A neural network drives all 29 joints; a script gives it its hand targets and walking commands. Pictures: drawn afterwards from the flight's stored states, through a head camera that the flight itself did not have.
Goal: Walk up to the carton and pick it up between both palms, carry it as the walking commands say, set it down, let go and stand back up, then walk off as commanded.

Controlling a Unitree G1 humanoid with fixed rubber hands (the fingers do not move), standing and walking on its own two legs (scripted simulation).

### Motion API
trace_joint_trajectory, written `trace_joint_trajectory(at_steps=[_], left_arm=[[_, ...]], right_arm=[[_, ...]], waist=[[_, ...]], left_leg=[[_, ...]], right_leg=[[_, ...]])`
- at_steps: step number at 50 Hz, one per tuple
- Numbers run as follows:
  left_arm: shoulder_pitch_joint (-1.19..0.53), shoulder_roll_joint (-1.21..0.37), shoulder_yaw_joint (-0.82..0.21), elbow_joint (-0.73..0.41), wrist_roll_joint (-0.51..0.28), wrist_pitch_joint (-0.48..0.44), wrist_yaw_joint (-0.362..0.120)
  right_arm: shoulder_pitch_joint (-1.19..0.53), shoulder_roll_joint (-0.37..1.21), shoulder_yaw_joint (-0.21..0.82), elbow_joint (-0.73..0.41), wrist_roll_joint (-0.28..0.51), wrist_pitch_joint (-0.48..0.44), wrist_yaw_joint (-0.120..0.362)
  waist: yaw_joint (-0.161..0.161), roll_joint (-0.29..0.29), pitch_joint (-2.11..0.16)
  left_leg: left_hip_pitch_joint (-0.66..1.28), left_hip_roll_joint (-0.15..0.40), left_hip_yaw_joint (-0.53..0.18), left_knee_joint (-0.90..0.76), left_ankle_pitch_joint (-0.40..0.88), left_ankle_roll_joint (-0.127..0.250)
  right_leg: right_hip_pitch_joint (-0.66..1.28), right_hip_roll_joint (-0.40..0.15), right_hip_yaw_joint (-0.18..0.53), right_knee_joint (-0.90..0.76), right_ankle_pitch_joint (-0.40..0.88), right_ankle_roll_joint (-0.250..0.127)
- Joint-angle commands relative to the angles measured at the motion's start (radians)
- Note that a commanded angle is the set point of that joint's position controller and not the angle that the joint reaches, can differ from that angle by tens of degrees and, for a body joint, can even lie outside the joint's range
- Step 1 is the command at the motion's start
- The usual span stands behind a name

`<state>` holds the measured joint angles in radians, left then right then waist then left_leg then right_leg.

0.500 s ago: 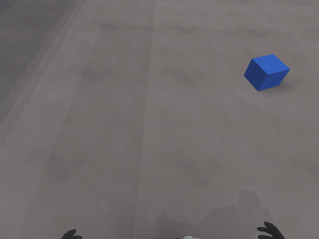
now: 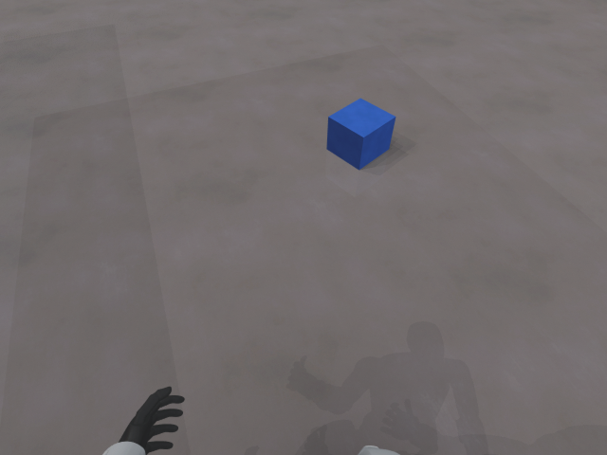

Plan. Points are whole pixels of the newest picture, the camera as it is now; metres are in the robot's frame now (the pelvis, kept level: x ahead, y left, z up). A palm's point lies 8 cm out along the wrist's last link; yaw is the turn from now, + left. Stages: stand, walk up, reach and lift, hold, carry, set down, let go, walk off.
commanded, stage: walk up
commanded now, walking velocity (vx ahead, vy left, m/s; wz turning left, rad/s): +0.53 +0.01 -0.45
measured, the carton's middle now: (359, 133) +1.56 -0.38 -0.65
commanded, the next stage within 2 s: none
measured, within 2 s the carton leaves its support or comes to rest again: neither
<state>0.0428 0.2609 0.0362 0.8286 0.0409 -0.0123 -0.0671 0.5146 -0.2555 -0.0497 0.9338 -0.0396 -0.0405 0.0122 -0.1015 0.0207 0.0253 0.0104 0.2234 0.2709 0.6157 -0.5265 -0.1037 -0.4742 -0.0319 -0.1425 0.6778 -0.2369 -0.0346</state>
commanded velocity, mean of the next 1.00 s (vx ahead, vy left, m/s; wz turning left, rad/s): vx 0.51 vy -0.03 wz -0.21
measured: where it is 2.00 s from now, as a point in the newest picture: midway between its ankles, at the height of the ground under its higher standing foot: (336, 257)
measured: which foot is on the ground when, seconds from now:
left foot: up 0.00-0.44, down 0.46-0.98, up 1.00-1.00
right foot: down 0.00-0.46, up 0.48-0.98, down 1.00-1.00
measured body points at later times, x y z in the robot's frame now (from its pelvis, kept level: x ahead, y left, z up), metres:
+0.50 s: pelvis +0.27 +0.01 +0.01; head +0.30 +0.02 +0.46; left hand +0.25 +0.27 -0.14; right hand +0.45 -0.23 -0.09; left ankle +0.39 +0.10 -0.71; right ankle +0.08 -0.10 -0.69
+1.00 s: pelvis +0.48 -0.10 +0.01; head +0.50 -0.11 +0.46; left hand +0.69 +0.08 -0.12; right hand +0.36 -0.31 -0.13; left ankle +0.39 +0.10 -0.71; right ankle +0.55 -0.23 -0.72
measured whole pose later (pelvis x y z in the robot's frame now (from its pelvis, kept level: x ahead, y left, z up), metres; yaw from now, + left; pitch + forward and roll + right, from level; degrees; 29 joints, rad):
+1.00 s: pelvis +0.48 -0.10 +0.01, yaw -12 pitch +1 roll +1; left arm 0.08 0.19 0.03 0.92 0.04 -0.03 -0.07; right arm 0.49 -0.20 -0.06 0.98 -0.03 -0.07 0.01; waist -0.08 0.00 0.02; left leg -0.05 0.16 0.19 0.53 -0.46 -0.08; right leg -0.44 -0.09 -0.15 0.56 -0.15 0.00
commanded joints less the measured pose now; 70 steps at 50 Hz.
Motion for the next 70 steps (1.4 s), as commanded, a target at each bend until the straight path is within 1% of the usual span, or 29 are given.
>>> trace_joint_trajectory(at_steps=[1,3,5,12,17,19,20,21,22,23,24,26,28,30,32,34,39,43,44,46,47,48,49,50,51,52,55,63,70], left_arm=[[0.415,0.222,0.06,0.056,-0.004,-0.034,0.064],[0.314,0.149,0.047,0.036,-0.018,-0.037,0.069],[0.259,0.13,0.045,0.013,-0.026,-0.047,0.065],[0.322,0.1,0.03,0.061,-0.015,-0.071,0.061],[0.403,0.124,0.033,0.102,-0.014,-0.059,0.066],[0.404,0.139,0.034,0.111,-0.02,-0.058,0.069],[0.417,0.131,0.032,0.115,-0.024,-0.059,0.07],[0.418,0.11,0.027,0.096,-0.031,-0.068,0.071],[0.443,0.052,0.02,0.068,-0.04,-0.072,0.069],[0.412,0.061,0.03,0.063,-0.032,-0.065,0.076],[0.362,0.074,0.037,0.063,-0.032,-0.059,0.074],[0.339,0.042,0.035,0.092,-0.032,-0.046,0.059],[0.348,0.031,0.036,0.094,-0.012,-0.024,0.045],[0.31,0.016,0.037,0.086,0.0,-0.011,0.037],[0.229,-0.001,0.043,0.053,0.005,0.012,0.017],[0.18,-0.018,0.035,0.035,0.006,0.029,-0.004],[0.046,-0.021,0.009,0.011,-0.005,0.028,-0.032],[-0.015,0.005,0.008,0.019,-0.018,-0.007,-0.018],[0.001,0.011,0.011,0.035,-0.014,-0.016,-0.011],[0.094,0.047,0.028,0.081,-0.008,-0.029,0.006],[0.248,0.093,0.052,0.131,-0.001,-0.041,0.018],[0.436,0.211,0.091,0.172,0.014,-0.054,0.038],[0.476,0.269,0.086,0.179,0.0,-0.049,0.049],[0.425,0.243,0.066,0.173,0.003,-0.053,0.057],[0.375,0.195,0.06,0.155,0.008,-0.071,0.058],[0.328,0.158,0.056,0.153,-0.001,-0.079,0.061],[0.258,0.074,0.034,0.144,-0.017,-0.086,0.061],[0.336,0.057,0.029,0.2,-0.014,-0.087,0.065],[0.399,0.116,0.031,0.251,-0.012,-0.072,0.07]], right_arm=[[-0.236,-0.117,-0.01,-0.193,0.021,-0.04,0.015],[-0.199,-0.083,-0.01,-0.176,0.017,-0.028,0.017],[-0.18,-0.067,-0.019,-0.168,0.013,-0.013,0.019],[-0.418,-0.013,-0.012,-0.225,0.012,0.019,0.046],[-0.501,-0.019,-0.007,-0.224,0.019,0.003,0.044],[-0.435,-0.042,-0.014,-0.193,0.017,-0.007,0.034],[-0.313,-0.082,-0.029,-0.142,0.017,-0.019,0.023],[-0.159,-0.157,-0.055,-0.106,0.002,-0.032,0.01],[-0.015,-0.27,-0.08,-0.078,-0.015,-0.033,-0.003],[0.022,-0.281,-0.078,-0.057,-0.01,-0.024,-0.008],[-0.047,-0.218,-0.067,-0.067,-0.003,-0.025,-0.011],[-0.173,-0.127,-0.047,-0.099,0.01,-0.042,-0.016],[-0.256,-0.094,-0.033,-0.096,0.01,-0.052,-0.01],[-0.223,-0.089,-0.029,-0.079,0.018,-0.053,-0.006],[-0.142,-0.097,-0.041,-0.044,0.018,-0.052,-0.017],[-0.104,-0.1,-0.046,-0.022,0.018,-0.049,-0.029],[-0.084,-0.089,-0.048,-0.019,0.018,-0.043,-0.025],[-0.036,-0.109,-0.05,0.009,0.012,-0.041,-0.009],[-0.045,-0.118,-0.052,0.015,0.01,-0.038,-0.006],[-0.021,-0.107,-0.042,0.018,0.005,-0.034,0.001],[-0.01,-0.085,-0.028,0.011,0.005,-0.035,0.002],[-0.013,-0.031,0.0,-0.026,0.011,-0.043,0.002],[-0.048,-0.021,0.004,-0.05,0.015,-0.038,0.004],[-0.133,-0.045,-0.011,-0.052,0.011,-0.036,0.007],[-0.141,-0.038,-0.015,-0.032,0.013,-0.032,0.006],[-0.123,-0.034,-0.019,0.0,0.015,-0.028,0.006],[-0.149,-0.003,-0.023,0.019,0.006,0.0,0.014],[-0.4,0.022,-0.006,-0.053,0.009,0.033,0.054],[-0.51,-0.002,-0.004,-0.079,0.013,0.007,0.048]], waist=[[0.223,-0.117,-0.174],[0.168,-0.099,-0.111],[0.131,-0.133,-0.077],[0.137,-0.124,0.088],[0.158,-0.152,0.083],[0.124,-0.122,0.027],[0.091,-0.046,-0.06],[0.027,0.069,-0.152],[-0.005,0.34,-0.268],[0.001,0.259,-0.276],[0.012,0.101,-0.211],[0.062,0.006,-0.1],[0.105,0.017,-0.05],[0.1,0.057,-0.034],[0.1,0.041,0.029],[0.107,0.089,0.063],[0.082,0.187,0.132],[0.05,0.24,0.094],[0.06,0.232,0.077],[0.096,0.081,0.003],[0.153,-0.052,-0.091],[0.222,-0.377,-0.212],[0.211,-0.394,-0.234],[0.197,-0.266,-0.14],[0.182,-0.123,-0.147],[0.165,-0.088,-0.148],[0.121,-0.168,-0.052],[0.152,-0.158,0.064],[0.159,-0.178,0.094]], left_leg=[[-0.817,-0.074,-0.269,0.703,0.083,0.071],[-0.706,-0.059,-0.283,0.621,0.156,0.075],[-0.602,-0.061,-0.269,0.526,0.192,0.067],[-0.553,-0.101,-0.2,0.13,0.442,0.039],[-0.49,-0.138,-0.144,-0.052,0.417,0.041],[-0.334,-0.172,-0.118,-0.129,0.387,0.057],[-0.147,-0.183,-0.114,-0.166,0.368,0.088],[0.117,-0.028,-0.309,-0.169,0.399,0.148],[0.337,0.258,-0.684,-0.27,0.45,0.225],[0.302,0.291,-0.749,-0.318,0.424,0.266],[0.219,0.236,-0.662,-0.332,0.367,0.264],[-0.024,0.194,-0.533,-0.338,0.473,0.198],[-0.152,0.162,-0.421,-0.388,0.395,0.204],[-0.14,0.154,-0.387,-0.394,0.435,0.224],[-0.182,0.19,-0.395,-0.396,0.537,0.219],[-0.2,0.184,-0.347,-0.404,0.564,0.196],[-0.186,0.096,-0.198,-0.475,0.384,0.145],[-0.171,0.047,-0.113,-0.421,0.356,0.166],[-0.191,0.047,-0.115,-0.377,0.348,0.17],[-0.259,0.017,-0.093,-0.184,0.393,0.165],[-0.369,-0.022,-0.082,0.055,0.377,0.14],[-0.597,-0.142,-0.085,0.399,0.058,0.095],[-0.689,-0.146,-0.174,0.573,-0.064,0.096],[-0.72,-0.111,-0.221,0.654,0.015,0.095],[-0.766,-0.103,-0.263,0.675,0.116,0.098],[-0.745,-0.079,-0.28,0.655,0.155,0.099],[-0.61,-0.051,-0.281,0.557,0.213,0.103],[-0.6,-0.081,-0.195,0.162,0.451,0.063],[-0.472,-0.112,-0.123,-0.085,0.371,0.051]], right_leg=[[0.737,-0.294,0.502,-0.299,0.359,-0.166],[0.515,-0.26,0.416,-0.358,0.277,-0.12],[0.38,-0.246,0.385,-0.404,0.199,-0.119],[0.255,-0.168,0.283,-0.514,0.256,-0.088],[0.362,-0.192,0.266,-0.448,0.365,-0.089],[0.359,-0.167,0.244,-0.331,0.466,-0.07],[0.341,-0.119,0.205,-0.155,0.54,-0.051],[0.127,-0.083,0.182,0.087,0.436,-0.008],[-0.125,0.049,0.117,0.369,-0.148,0.043],[-0.145,0.05,0.171,0.556,-0.316,0.022],[-0.146,0.0,0.223,0.587,-0.228,0.004],[-0.116,-0.06,0.222,0.577,-0.105,0.013],[-0.054,-0.072,0.203,0.566,-0.048,0.034],[-0.093,-0.071,0.17,0.545,-0.022,0.048],[-0.144,-0.083,0.17,0.534,0.03,0.064],[-0.186,-0.095,0.177,0.509,0.103,0.078],[-0.131,-0.085,0.104,0.137,0.224,0.093],[0.053,-0.039,-0.018,-0.064,0.115,0.078],[0.109,-0.026,-0.047,-0.098,0.09,0.072],[0.302,-0.014,-0.073,-0.133,0.03,0.036],[0.506,-0.065,0.006,-0.166,-0.007,-0.007],[0.677,-0.351,0.444,-0.316,-0.137,-0.08],[0.682,-0.48,0.679,-0.455,-0.196,-0.133],[0.603,-0.446,0.631,-0.475,-0.133,-0.127],[0.642,-0.426,0.544,-0.42,0.074,-0.117],[0.59,-0.398,0.448,-0.387,0.196,-0.096],[0.354,-0.339,0.32,-0.452,0.165,-0.062],[0.343,-0.262,0.141,-0.555,0.085,-0.053],[0.363,-0.296,0.133,-0.497,0.083,-0.075]])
